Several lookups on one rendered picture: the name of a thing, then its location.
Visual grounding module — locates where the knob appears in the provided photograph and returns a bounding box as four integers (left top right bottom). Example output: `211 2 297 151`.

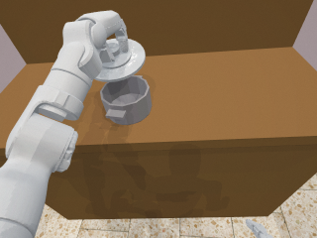
108 43 121 57

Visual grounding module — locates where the lid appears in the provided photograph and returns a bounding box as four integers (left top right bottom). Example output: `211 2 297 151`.
94 38 146 82

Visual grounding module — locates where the table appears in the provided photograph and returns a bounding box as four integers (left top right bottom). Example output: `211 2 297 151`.
0 0 317 220

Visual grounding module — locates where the right robot hand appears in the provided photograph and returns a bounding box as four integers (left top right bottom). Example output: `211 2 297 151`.
246 219 273 238

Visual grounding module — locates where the left robot upper arm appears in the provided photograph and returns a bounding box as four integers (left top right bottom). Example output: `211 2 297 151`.
0 112 78 238

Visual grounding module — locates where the left robot hand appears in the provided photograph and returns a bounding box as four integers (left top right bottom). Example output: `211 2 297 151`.
79 10 129 63

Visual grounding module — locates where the pot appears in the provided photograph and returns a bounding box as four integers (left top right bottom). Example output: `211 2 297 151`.
100 75 152 125

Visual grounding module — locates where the robot left forearm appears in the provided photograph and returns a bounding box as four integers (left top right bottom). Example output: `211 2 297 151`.
5 16 107 159

